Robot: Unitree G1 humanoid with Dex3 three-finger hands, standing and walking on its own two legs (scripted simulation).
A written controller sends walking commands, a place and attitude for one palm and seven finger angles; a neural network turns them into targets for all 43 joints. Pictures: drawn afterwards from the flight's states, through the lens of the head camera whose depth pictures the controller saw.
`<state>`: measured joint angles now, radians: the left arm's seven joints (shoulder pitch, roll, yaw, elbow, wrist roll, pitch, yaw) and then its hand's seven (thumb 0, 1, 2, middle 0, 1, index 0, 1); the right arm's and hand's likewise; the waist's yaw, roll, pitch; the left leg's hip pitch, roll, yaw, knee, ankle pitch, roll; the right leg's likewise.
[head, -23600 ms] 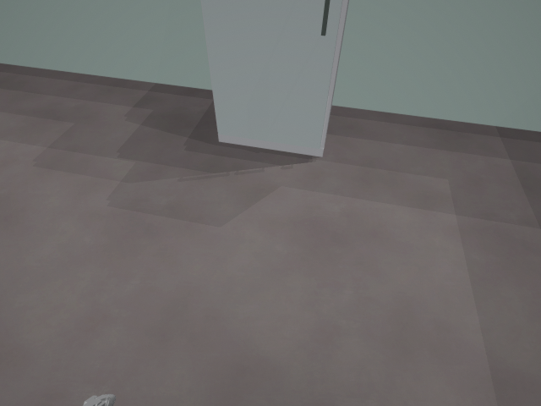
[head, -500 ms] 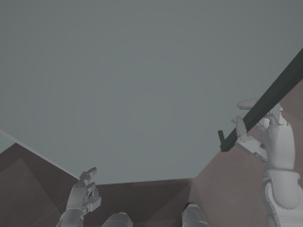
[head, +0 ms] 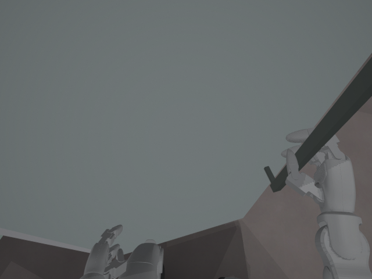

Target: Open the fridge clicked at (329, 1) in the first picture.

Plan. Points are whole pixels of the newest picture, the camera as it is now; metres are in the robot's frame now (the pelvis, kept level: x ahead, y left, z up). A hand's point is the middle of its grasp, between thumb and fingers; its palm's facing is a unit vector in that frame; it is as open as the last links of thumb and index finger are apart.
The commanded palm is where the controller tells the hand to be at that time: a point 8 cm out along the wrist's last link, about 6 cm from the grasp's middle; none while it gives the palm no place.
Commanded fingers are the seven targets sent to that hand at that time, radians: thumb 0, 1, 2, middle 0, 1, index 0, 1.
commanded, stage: walk backward, drawing the door open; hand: right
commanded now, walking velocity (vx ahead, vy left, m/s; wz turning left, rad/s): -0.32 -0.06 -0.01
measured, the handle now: (308, 131) +0.34 -0.18 +0.15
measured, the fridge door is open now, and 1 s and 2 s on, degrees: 53 58 58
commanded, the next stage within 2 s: stop walking and hold the door back in 0.26 s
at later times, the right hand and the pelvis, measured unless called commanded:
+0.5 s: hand (306, 220) +0.21 -0.17 +0.10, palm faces +0.38 +0.91 -0.18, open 6.1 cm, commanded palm +0.19 -0.21 +0.09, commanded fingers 0.00 -0.90 -0.90 0.45 1.40 0.45 1.40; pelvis -0.08 +0.07 -0.02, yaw -6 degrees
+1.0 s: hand (299, 192) +0.25 -0.16 +0.11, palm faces +0.30 +0.94 -0.16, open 5.2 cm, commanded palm +0.21 -0.19 +0.09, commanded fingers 0.00 -0.90 -0.90 0.45 1.40 0.45 1.40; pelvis -0.13 +0.07 +0.00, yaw -8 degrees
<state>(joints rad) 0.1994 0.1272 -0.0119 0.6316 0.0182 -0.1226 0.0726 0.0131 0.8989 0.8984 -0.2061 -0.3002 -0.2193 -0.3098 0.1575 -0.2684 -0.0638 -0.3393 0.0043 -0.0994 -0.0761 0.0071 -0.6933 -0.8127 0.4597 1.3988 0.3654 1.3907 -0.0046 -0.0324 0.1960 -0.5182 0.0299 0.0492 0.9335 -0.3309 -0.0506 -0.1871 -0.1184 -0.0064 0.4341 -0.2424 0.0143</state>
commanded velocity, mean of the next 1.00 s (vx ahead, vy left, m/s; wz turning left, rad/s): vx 0.00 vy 0.03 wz -0.07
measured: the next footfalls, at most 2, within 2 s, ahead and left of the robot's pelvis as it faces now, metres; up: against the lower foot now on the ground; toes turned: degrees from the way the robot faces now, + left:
left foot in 0.16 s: +0.06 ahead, +0.20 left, +0.00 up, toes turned +3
right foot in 0.52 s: -0.07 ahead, -0.03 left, +0.00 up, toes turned -10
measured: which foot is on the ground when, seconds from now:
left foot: up 0.00-0.14, down 0.16-0.54, up 0.56-1.00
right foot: down 0.00-0.16, up 0.18-0.50, down 0.52-1.00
